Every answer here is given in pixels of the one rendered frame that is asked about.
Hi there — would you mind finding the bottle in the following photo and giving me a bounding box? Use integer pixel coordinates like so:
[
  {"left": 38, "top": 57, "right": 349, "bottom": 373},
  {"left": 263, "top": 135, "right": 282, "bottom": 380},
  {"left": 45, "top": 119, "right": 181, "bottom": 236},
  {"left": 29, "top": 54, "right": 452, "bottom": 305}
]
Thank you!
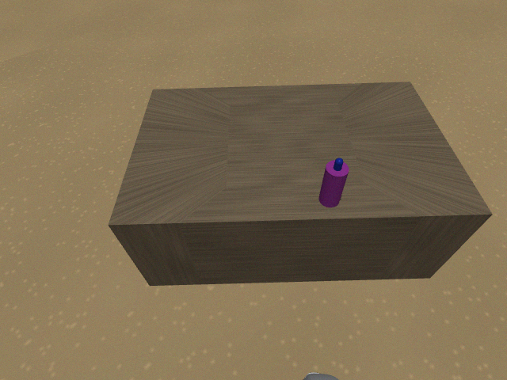
[{"left": 318, "top": 158, "right": 349, "bottom": 207}]

